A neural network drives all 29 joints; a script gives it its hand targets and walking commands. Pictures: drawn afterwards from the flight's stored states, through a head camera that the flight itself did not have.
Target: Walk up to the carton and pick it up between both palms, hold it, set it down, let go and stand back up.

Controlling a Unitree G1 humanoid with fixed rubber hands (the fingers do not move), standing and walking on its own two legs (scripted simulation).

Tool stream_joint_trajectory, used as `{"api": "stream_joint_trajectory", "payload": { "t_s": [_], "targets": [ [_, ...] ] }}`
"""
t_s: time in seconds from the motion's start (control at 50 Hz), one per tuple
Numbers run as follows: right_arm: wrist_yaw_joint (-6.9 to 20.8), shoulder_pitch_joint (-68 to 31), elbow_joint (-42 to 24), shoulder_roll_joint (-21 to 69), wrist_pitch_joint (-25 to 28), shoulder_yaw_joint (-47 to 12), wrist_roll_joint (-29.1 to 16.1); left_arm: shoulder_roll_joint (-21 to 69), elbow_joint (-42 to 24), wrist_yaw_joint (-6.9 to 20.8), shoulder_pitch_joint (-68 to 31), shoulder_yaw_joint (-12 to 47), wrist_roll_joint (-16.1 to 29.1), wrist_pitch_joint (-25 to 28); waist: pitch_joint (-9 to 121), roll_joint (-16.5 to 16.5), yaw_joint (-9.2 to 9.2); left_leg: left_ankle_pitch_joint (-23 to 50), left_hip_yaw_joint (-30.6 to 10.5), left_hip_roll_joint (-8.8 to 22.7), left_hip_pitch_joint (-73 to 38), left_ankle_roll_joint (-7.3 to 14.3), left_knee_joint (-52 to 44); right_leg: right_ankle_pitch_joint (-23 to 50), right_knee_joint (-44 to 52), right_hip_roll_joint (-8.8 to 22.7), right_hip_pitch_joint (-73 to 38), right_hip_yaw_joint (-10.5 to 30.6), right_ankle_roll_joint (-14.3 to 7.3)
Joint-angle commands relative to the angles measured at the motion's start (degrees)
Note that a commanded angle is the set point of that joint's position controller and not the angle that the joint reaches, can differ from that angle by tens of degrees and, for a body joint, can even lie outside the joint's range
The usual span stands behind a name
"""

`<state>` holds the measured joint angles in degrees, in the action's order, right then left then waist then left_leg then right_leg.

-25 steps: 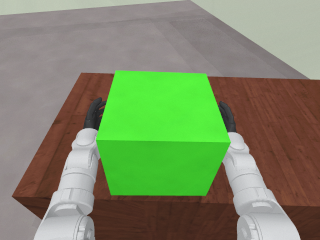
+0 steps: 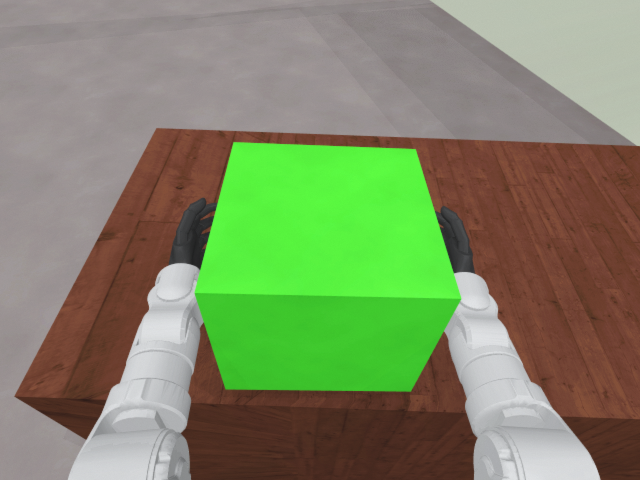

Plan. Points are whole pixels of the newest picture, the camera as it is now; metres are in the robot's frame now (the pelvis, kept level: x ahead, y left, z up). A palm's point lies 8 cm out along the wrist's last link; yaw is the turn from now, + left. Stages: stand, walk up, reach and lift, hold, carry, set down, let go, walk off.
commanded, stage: set down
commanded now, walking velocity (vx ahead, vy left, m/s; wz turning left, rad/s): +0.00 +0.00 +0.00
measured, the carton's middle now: (322, 267) +0.41 +0.00 +0.04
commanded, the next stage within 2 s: none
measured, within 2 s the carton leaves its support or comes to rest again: rests again in 0.76 s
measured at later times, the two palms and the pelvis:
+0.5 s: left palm (197, 278) +0.39 +0.17 +0.04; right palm (455, 286) +0.38 -0.17 +0.04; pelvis +0.00 +0.00 +0.00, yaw +0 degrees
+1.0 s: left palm (197, 285) +0.39 +0.17 +0.03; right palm (450, 291) +0.38 -0.17 +0.03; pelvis +0.01 +0.01 +0.00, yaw +0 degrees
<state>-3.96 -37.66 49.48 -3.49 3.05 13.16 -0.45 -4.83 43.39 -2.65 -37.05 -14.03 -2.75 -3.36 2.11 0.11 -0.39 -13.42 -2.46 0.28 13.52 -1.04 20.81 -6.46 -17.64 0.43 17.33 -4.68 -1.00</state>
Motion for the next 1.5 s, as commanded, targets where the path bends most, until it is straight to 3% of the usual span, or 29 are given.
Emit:
{"api": "stream_joint_trajectory", "payload": {
  "t_s": [0.0, 0.12, 0.18, 0.22, 0.3, 0.44, 0.54, 0.6, 0.66, 0.8, 0.84, 0.88, 0.9, 0.98, 1.02, 1.06, 1.08, 1.1, 1.12, 1.14, 1.18, 1.2, 1.24, 1.26, 1.3, 1.32, 1.34, 1.38, 1.48],
  "targets": [
    [7.68, -38.25, -15.59, 31.67, 6.10, -16.75, 7.25, 35.43, -7.93, 7.58, -44.10, 23.21, 0.79, 7.91, 45.32, 1.15, -3.96, 27.69, 3.38, -2.77, 5.02, -4.67, -0.09, 29.39, -3.91, -1.95, -33.26, 0.45, 1.69],
    [8.24, -38.67, -17.24, 32.28, 8.34, -18.12, 7.15, 37.11, -7.05, 6.60, -43.35, 24.81, 1.26, 11.38, 49.51, 2.27, -3.15, 29.78, 3.47, -2.77, 5.56, -4.93, 1.16, 30.78, -4.85, -2.06, -30.75, 0.21, 1.60],
    [8.40, -37.69, -15.29, 32.92, 8.88, -17.32, 8.11, 36.50, -5.66, 6.50, -44.08, 25.14, 1.11, 12.79, 47.35, 1.46, -3.38, 26.65, 3.98, -2.75, 7.80, -4.80, 0.32, 29.92, -4.79, -1.81, -31.16, 0.38, 1.69],
    [8.82, -37.41, -12.94, 31.44, 8.97, -16.45, 8.69, 34.85, -3.92, 6.40, -44.16, 23.32, -0.71, 13.29, 45.74, 2.54, -2.44, 25.87, 4.04, -2.80, 8.08, -4.87, 0.16, 28.60, -4.70, -1.54, -30.81, 0.58, 1.77],
    [8.77, -35.54, -10.58, 32.07, 9.25, -14.33, 11.03, 34.94, -0.97, 7.10, -44.59, 22.10, -0.63, 14.44, 43.39, 0.91, -3.85, 21.61, 4.24, -2.62, 9.34, -4.10, -0.59, 25.91, -4.68, -1.34, -29.15, 0.21, 1.94],
    [9.31, -36.09, -8.89, 33.80, 11.07, -13.08, 12.29, 34.88, 1.58, 7.12, -45.39, 21.19, -1.25, 17.33, 42.75, 1.35, -3.16, 18.89, 4.65, -2.93, 11.88, -3.98, -1.11, 24.74, -5.31, -0.66, -29.33, 0.52, 2.16],
    [9.58, -35.28, -7.35, 33.77, 12.97, -12.87, 12.64, 36.05, 1.83, 6.34, -46.90, 23.24, -0.59, 19.90, 44.07, 2.60, -4.34, 20.66, 3.99, -2.51, 10.74, -4.69, -0.16, 25.70, -5.44, -0.95, -27.18, 0.21, 1.89],
    [9.83, -34.49, -5.77, 33.17, 13.63, -12.22, 13.19, 35.65, 4.54, 6.34, -44.89, 21.97, -1.33, 20.65, 43.70, 2.60, -3.50, 21.81, 4.07, -2.28, 10.19, -4.84, 0.26, 24.68, -5.49, -1.01, -25.52, -0.05, 1.74],
    [9.82, -34.43, -3.69, 31.90, 14.03, -10.21, 14.46, 34.52, 6.44, 6.28, -45.33, 20.57, -2.29, 21.43, 41.64, 2.15, -4.14, 19.10, 3.95, -2.12, 11.22, -4.62, 0.09, 22.78, -4.96, -0.75, -25.29, 0.27, 1.52],
    [9.80, -33.59, -2.28, 32.76, 16.68, -10.23, 15.10, 35.23, 7.57, 6.05, -44.26, 21.04, -2.15, 23.94, 43.47, 2.44, -4.13, 23.02, 4.21, -2.05, 11.19, -5.11, 1.49, 26.36, -6.21, -0.98, -24.85, 0.02, 1.58],
    [9.97, -33.07, 0.27, 30.63, 17.40, -8.51, 15.34, 34.65, 9.16, 5.72, -42.58, 20.57, -2.86, 24.06, 41.53, 3.58, -4.53, 24.06, 3.79, -1.61, 9.50, -5.77, 1.42, 24.74, -5.45, -1.24, -22.18, -0.58, 1.19],
    [9.80, -33.69, -1.31, 30.74, 17.88, -7.98, 15.76, 35.34, 8.76, 5.81, -42.49, 21.10, -2.35, 24.54, 42.29, 3.49, -4.71, 23.32, 3.75, -1.70, 10.05, -5.61, 1.49, 23.98, -5.33, -1.24, -21.32, -0.66, 1.32],
    [9.99, -32.64, 1.60, 30.88, 17.64, -6.90, 16.62, 33.91, 10.95, 5.90, -42.74, 19.14, -4.05, 24.47, 39.29, 3.24, -4.15, 20.51, 3.96, -1.68, 11.77, -5.45, 0.98, 21.74, -4.97, -0.86, -21.92, -0.21, 1.22],
    [9.71, -30.86, 4.06, 27.63, 18.80, -3.75, 18.43, 32.68, 11.35, 5.98, -40.96, 17.45, -4.74, 25.03, 38.64, 4.00, -5.28, 23.71, 4.34, -1.51, 9.50, -5.85, 1.19, 23.00, -5.01, -1.05, -20.68, -0.94, 1.22],
    [9.73, -31.43, 4.73, 25.25, 18.99, -1.52, 18.98, 29.70, 13.35, 5.94, -40.02, 14.29, -5.83, 25.18, 36.03, 2.15, -3.71, 20.26, 5.05, -1.78, 10.99, -5.27, 0.59, 20.95, -4.53, -0.94, -21.14, -0.58, 0.91],
    [9.52, -30.95, 5.92, 25.86, 19.13, -0.14, 20.90, 28.06, 14.34, 6.00, -39.91, 11.55, -7.39, 25.48, 33.63, 0.88, -3.45, 17.67, 5.34, -1.89, 13.62, -4.45, -0.33, 20.42, -4.91, -0.24, -22.97, -0.35, 1.46],
    [9.31, -30.14, 6.78, 23.87, 18.91, 0.99, 21.02, 24.98, 15.29, 5.76, -38.81, 9.91, -8.35, 25.66, 33.56, 1.24, -2.43, 16.27, 5.96, -1.99, 14.44, -4.03, -0.81, 19.82, -4.82, 0.25, -23.81, 0.11, 1.48],
    [8.92, -29.77, 6.22, 21.38, 19.05, 2.17, 21.28, 22.52, 14.35, 5.21, -38.63, 8.81, -8.36, 25.89, 34.49, 1.29, -2.58, 15.61, 5.90, -2.07, 14.36, -3.78, -0.83, 19.42, -5.17, 0.43, -24.31, 0.14, 1.74],
    [8.60, -29.14, 6.87, 17.67, 19.18, 3.35, 20.81, 19.31, 15.34, 4.71, -38.32, 8.35, -7.36, 25.80, 33.47, 1.27, -2.26, 15.71, 5.99, -2.02, 14.27, -4.01, -0.76, 18.97, -5.21, 0.21, -23.47, -0.19, 1.61],
    [8.47, -30.15, 8.08, 16.77, 19.02, 4.33, 20.81, 19.30, 15.92, 4.63, -38.27, 7.45, -7.43, 25.44, 32.40, 0.37, -3.12, 15.80, 5.62, -1.65, 14.06, -3.74, -1.02, 18.26, -4.81, 0.09, -22.24, -0.17, 1.58],
    [7.12, -29.98, 8.59, 11.76, 19.10, 5.17, 19.96, 13.47, 15.64, 3.18, -36.06, 5.35, -7.81, 25.33, 32.86, 1.10, -2.03, 16.79, 5.78, -1.47, 13.84, -3.95, -0.47, 18.43, -5.05, 0.35, -22.40, 0.10, 1.78],
    [5.82, -29.83, 6.98, 2.96, 19.40, 5.40, 18.06, 5.99, 14.59, 1.50, -34.60, 5.15, -5.97, 25.41, 36.92, 1.66, -1.60, 18.33, 5.89, -1.43, 12.61, -4.37, 0.33, 20.85, -5.80, -0.04, -22.85, -0.05, 1.95],
    [3.46, -29.72, 8.77, -4.02, 18.56, 4.99, 13.28, -2.20, 13.81, -0.49, -34.87, 5.63, -1.94, 24.71, 36.89, 1.16, -1.96, 18.39, 6.02, -1.59, 14.99, -3.72, 1.82, 22.48, -6.72, 0.01, -23.51, 0.85, 1.89],
    [3.06, -32.25, 8.48, -0.12, 18.35, 3.78, 11.64, 0.28, 13.72, -1.00, -36.73, 7.19, -1.23, 24.13, 35.80, 1.63, -2.09, 17.49, 5.64, -1.37, 16.06, -3.55, 1.57, 21.50, -6.57, 0.00, -22.78, 1.36, 1.78],
    [2.00, -33.76, 7.06, -4.71, 18.44, 0.80, 6.59, -3.50, 12.30, -3.03, -35.91, 9.41, 2.58, 23.60, 38.76, 2.09, -0.60, 20.04, 5.94, -1.07, 15.12, -3.87, 3.47, 22.91, -7.69, -0.89, -20.73, 1.64, 1.16],
    [1.60, -33.91, 8.07, -6.57, 18.19, 0.34, 5.07, -5.07, 12.01, -3.65, -37.01, 9.58, 3.75, 23.51, 40.66, 2.74, -1.36, 21.55, 5.63, -0.78, 14.18, -4.18, 4.04, 23.73, -7.95, -1.15, -19.67, 1.52, 1.06],
    [1.19, -33.67, 7.01, -7.51, 18.27, -1.57, 2.23, -6.56, 11.09, -4.38, -35.91, 10.27, 5.14, 23.32, 43.80, 3.01, -0.52, 23.86, 5.46, -0.75, 14.77, -4.31, 5.20, 25.58, -8.81, -1.51, -19.81, 2.02, 0.84],
    [0.35, -34.49, 8.90, -11.05, 17.70, -0.94, 0.45, -8.92, 13.23, -5.20, -38.83, 11.30, 7.69, 23.21, 45.39, 2.17, -1.82, 22.95, 5.77, -0.62, 15.02, -4.47, 5.41, 24.62, -9.34, -2.00, -18.07, 1.64, 0.97],
    [-0.73, -34.20, 11.49, -15.95, 17.67, -2.38, -5.24, -10.90, 12.47, -6.01, -37.57, 13.69, 9.98, 21.73, 50.94, 6.64, -3.07, 32.59, 4.30, -0.24, 10.56, -7.20, 9.68, 28.46, -11.06, -2.94, -15.47, 1.75, 0.71]
  ]
}}
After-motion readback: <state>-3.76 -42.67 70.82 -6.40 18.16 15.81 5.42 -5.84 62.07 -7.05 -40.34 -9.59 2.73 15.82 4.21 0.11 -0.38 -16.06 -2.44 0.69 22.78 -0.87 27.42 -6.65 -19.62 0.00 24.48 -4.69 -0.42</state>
